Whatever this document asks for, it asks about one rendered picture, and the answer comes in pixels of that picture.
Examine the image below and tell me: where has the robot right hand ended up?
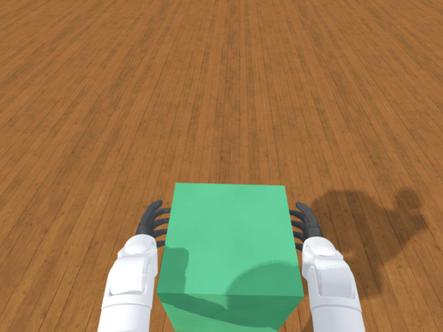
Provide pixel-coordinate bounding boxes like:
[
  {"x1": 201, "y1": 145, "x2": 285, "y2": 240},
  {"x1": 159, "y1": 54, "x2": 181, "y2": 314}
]
[{"x1": 289, "y1": 202, "x2": 324, "y2": 252}]

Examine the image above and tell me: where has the carton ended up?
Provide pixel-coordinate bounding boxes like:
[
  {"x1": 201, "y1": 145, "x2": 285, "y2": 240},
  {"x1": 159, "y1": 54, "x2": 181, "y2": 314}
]
[{"x1": 156, "y1": 183, "x2": 304, "y2": 332}]

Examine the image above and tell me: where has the robot left hand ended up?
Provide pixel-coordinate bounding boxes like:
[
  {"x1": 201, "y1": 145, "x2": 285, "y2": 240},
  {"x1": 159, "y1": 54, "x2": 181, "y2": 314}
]
[{"x1": 135, "y1": 200, "x2": 171, "y2": 248}]

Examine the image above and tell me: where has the right robot forearm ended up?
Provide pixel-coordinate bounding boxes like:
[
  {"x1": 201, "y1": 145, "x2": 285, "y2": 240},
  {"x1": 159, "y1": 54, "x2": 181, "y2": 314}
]
[{"x1": 302, "y1": 237, "x2": 365, "y2": 332}]

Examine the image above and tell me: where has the left robot forearm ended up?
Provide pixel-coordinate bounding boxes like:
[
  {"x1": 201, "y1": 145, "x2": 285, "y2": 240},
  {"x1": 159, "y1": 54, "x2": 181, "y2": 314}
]
[{"x1": 98, "y1": 234, "x2": 158, "y2": 332}]

